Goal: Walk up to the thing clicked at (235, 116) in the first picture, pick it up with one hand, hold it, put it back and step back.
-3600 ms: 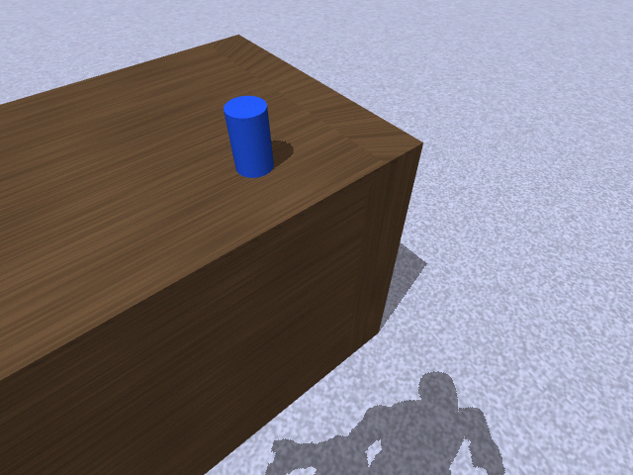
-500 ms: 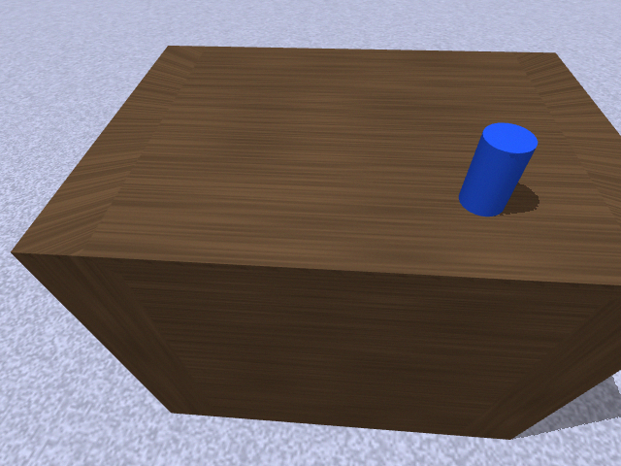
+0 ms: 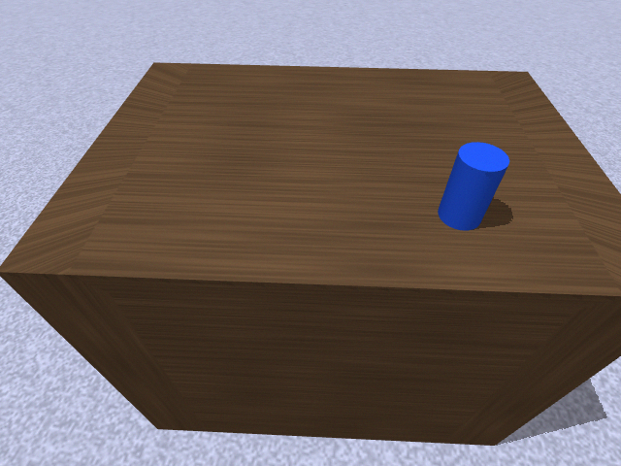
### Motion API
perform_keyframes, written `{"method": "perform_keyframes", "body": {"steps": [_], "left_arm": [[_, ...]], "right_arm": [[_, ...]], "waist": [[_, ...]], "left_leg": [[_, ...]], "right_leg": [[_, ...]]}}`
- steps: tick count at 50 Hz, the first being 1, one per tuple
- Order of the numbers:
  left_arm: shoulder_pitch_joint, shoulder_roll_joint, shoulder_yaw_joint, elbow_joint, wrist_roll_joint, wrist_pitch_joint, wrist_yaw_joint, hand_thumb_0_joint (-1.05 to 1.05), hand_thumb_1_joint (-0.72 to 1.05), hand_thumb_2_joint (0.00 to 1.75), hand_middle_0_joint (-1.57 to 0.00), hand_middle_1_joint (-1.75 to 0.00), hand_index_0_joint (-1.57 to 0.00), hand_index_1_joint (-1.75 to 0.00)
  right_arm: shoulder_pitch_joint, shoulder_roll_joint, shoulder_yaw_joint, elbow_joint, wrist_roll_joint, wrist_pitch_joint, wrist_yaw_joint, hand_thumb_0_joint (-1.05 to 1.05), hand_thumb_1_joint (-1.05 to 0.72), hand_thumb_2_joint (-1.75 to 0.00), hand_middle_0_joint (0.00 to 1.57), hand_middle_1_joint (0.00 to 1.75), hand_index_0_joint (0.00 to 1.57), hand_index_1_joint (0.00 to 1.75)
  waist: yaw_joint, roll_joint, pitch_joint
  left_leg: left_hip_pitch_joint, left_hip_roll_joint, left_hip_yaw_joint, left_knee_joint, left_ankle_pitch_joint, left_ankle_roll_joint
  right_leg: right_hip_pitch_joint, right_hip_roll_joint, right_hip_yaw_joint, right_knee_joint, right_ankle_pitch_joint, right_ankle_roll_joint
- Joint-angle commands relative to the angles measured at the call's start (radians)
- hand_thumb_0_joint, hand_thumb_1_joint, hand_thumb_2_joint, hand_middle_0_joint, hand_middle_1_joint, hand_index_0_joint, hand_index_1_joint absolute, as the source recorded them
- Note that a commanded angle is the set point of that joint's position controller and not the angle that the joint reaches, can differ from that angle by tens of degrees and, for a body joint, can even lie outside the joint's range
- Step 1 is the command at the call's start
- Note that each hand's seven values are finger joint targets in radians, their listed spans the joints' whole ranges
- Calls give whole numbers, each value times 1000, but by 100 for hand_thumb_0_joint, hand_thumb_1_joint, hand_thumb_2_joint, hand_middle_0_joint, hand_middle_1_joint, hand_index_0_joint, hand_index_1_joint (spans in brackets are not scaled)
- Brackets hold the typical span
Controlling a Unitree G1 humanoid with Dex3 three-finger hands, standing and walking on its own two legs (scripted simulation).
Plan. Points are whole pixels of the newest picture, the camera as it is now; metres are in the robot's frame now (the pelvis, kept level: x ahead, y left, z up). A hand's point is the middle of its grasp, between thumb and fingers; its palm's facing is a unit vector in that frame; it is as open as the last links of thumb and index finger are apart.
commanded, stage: walk up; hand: right
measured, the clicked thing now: (470, 188) +0.51 -0.23 +0.08
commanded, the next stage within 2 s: stand in 0.32 s
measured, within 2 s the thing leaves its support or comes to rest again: neither
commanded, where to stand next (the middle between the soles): +0.05 -0.01 m, yaw -1 degrees
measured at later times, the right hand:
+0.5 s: hand out of the picture +0.08 -0.25 -0.15, palm faces +0.00 +0.95 -0.33, open 7.3 cm
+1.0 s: hand out of the picture +0.09 -0.26 -0.15, palm faces -0.02 +0.94 -0.33, open 7.3 cm
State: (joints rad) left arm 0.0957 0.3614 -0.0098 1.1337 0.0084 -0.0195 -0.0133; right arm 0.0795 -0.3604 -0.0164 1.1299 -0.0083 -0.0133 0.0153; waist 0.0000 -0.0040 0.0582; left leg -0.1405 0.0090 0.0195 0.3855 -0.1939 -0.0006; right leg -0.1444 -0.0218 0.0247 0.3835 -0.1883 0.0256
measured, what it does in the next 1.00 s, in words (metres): stands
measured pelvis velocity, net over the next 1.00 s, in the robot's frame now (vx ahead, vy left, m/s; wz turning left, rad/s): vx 0.01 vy -0.01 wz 0.01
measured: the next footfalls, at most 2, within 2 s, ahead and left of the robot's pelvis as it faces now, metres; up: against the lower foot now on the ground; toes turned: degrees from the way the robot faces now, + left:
none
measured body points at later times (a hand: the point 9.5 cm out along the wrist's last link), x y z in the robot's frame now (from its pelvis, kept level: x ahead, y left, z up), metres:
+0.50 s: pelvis +0.00 +0.00 +0.00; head +0.02 +0.00 +0.45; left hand +0.09 +0.30 -0.13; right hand +0.08 -0.30 -0.13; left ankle +0.01 +0.12 -0.74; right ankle +0.02 -0.14 -0.74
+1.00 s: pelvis +0.01 -0.01 +0.00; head +0.02 +0.00 +0.45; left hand +0.08 +0.30 -0.13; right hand +0.09 -0.30 -0.13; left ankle +0.01 +0.12 -0.74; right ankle +0.02 -0.14 -0.74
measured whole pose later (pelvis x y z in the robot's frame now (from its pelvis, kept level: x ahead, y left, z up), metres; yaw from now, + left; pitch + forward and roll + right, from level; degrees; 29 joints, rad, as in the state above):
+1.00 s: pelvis +0.01 -0.01 +0.00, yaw +1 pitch -2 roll +0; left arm 0.10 0.35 -0.01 1.14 0.01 -0.01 -0.01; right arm 0.07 -0.34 0.00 1.15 -0.01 -0.01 0.01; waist 0.00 0.00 0.06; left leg -0.12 0.01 0.01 0.31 -0.16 -0.01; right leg -0.12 -0.02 0.01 0.31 -0.16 0.02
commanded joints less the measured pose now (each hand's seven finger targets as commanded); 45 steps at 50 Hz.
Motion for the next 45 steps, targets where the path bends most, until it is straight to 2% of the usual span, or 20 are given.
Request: {"method": "perform_keyframes", "body": {"steps": [1, 4, 8, 10, 15, 16, 18, 19, 22, 24, 29, 35, 37, 40, 45], "left_arm": [[-66, 213, 47, -51, -5, -25, 19, 0, 90, 90, -20, -30, -20, -30], [-60, 211, 47, -43, -3, -24, 20, 0, 90, 90, -20, -30, -20, -30], [-67, 211, 49, -39, 0, -19, 19, 0, 90, 90, -20, -30, -20, -30], [-50, 206, 48, -29, 0, -19, 19, 0, 90, 90, -20, -30, -20, -30], [-57, 202, 48, -30, 0, -17, 20, 0, 90, 90, -20, -30, -20, -30], [-55, 207, 46, -37, -2, -17, 20, 0, 90, 90, -20, -30, -20, -30], [-39, 198, 44, -34, -4, -16, 20, 0, 90, 90, -20, -30, -20, -30], [-39, 208, 47, -35, -3, -17, 21, 0, 90, 90, -20, -30, -20, -30], [-44, 209, 48, -40, -3, -17, 22, 0, 90, 90, -20, -30, -20, -30], [-44, 203, 46, -42, -3, -17, 21, 0, 90, 90, -20, -30, -20, -30], [-55, 207, 45, -42, -1, -13, 22, 0, 90, 90, -20, -30, -20, -30], [-47, 209, 45, -44, -1, -16, 21, 0, 90, 90, -20, -30, -20, -30], [-48, 211, 45, -44, -2, -16, 22, 0, 90, 90, -20, -30, -20, -30], [-37, 205, 45, -47, -1, -16, 20, 0, 90, 90, -20, -30, -20, -30], [-42, 208, 46, -48, -2, -17, 20, 0, 90, 90, -20, -30, -20, -30]], "right_arm": [[-52, -210, -39, -56, -1, -21, -15, 0, -90, -90, 20, 30, 20, 30], [-55, -210, -41, -51, -3, -19, -16, 0, -90, -90, 20, 30, 20, 30], [-49, -212, -41, -42, -6, -18, -16, 0, -90, -90, 20, 30, 20, 30], [-56, -206, -40, -45, -3, -20, -15, 0, -90, -90, 20, 30, 20, 30], [-41, -207, -43, -36, -4, -20, -18, 0, -90, -90, 20, 30, 20, 30], [-69, -199, -35, -46, 1, -23, -19, 0, -90, -90, 20, 30, 20, 30], [-62, -207, -36, -40, 2, -25, -18, 0, -90, -90, 20, 30, 20, 30], [-54, -203, -37, -39, 1, -26, -19, 0, -90, -90, 20, 30, 20, 30], [-55, -200, -33, -38, 3, -25, -19, 0, -90, -90, 20, 30, 20, 30], [-53, -201, -31, -36, 3, -24, -20, 0, -90, -90, 20, 30, 20, 30], [-63, -195, -28, -34, 2, -16, -18, 0, -90, -90, 20, 30, 20, 30], [-59, -198, -28, -33, 1, -18, -16, 0, -90, -90, 20, 30, 20, 30], [-55, -197, -27, -32, 4, -18, -16, 0, -90, -90, 20, 30, 20, 30], [-61, -201, -26, -37, 1, -18, -16, 0, -90, -90, 20, 30, 20, 30], [-51, -199, -23, -36, 3, -18, -16, 0, -90, -90, 20, 30, 20, 30]], "waist": [[1, 3, -91], [2, -2, -86], [-1, 10, -64], [8, 7, -72], [0, 10, -76], [4, 3, -53], [5, 17, -67], [2, 6, -94], [-1, 11, -128], [-4, 11, -125], [-5, 7, -92], [-7, 11, -99], [-7, 1, -89], [-2, 15, -101], [-5, 6, -92]], "left_leg": [[28, 103, -90, -84, 44, 29], [35, 106, -87, -87, 50, 31], [10, 111, -98, -121, -33, 30], [22, 115, -101, -117, -3, 34], [21, 114, -95, -123, 13, 31], [12, 123, -116, -125, 118, 22], [27, 121, -110, -121, 129, 19], [50, 125, -107, -112, 171, 21], [73, 123, -101, -105, 215, 20], [70, 124, -98, -104, 196, 20], [43, 117, -104, -123, 98, 15], [50, 119, -104, -117, 124, 16], [45, 118, -108, -121, 108, 14], [55, 121, -104, -117, 130, 18], [50, 121, -107, -118, 133, 16]], "right_leg": [[9, -104, 82, -78, 99, -48], [5, -100, 81, -85, 100, -46], [-1, -95, 80, -85, 47, -46], [4, -90, 75, -82, 63, -42], [9, -90, 79, -81, 84, -42], [8, -98, 78, -80, 126, -39], [17, -96, 77, -92, 116, -32], [30, -102, 76, -87, 154, -34], [50, -106, 70, -83, 194, -33], [53, -107, 72, -93, 189, -31], [31, -106, 72, -114, 100, -33], [34, -111, 75, -118, 131, -34], [33, -110, 73, -121, 109, -34], [34, -112, 71, -122, 139, -34], [36, -110, 70, -125, 127, -34]]}}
